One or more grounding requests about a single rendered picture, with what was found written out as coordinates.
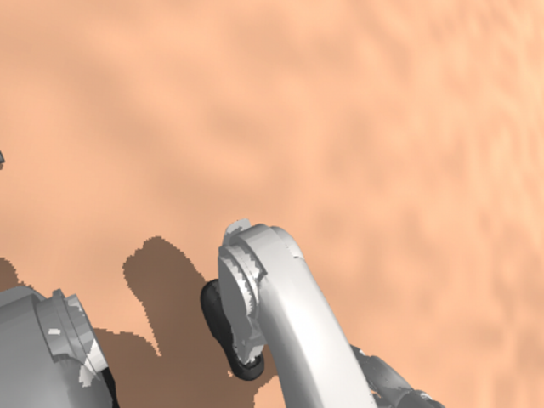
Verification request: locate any right robot foot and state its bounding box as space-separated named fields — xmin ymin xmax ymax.
xmin=201 ymin=279 xmax=264 ymax=381

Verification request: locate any left robot foot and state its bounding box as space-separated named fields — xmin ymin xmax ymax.
xmin=101 ymin=367 xmax=120 ymax=408

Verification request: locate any right robot hand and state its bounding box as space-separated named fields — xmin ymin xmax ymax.
xmin=350 ymin=344 xmax=414 ymax=408

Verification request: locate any right robot arm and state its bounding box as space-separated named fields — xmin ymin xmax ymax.
xmin=397 ymin=390 xmax=445 ymax=408

